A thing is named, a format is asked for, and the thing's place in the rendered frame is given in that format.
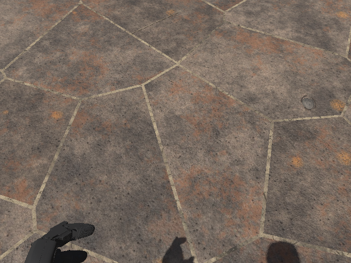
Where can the left robot hand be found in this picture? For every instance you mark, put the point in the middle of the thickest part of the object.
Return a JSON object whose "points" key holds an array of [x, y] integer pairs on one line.
{"points": [[45, 249]]}

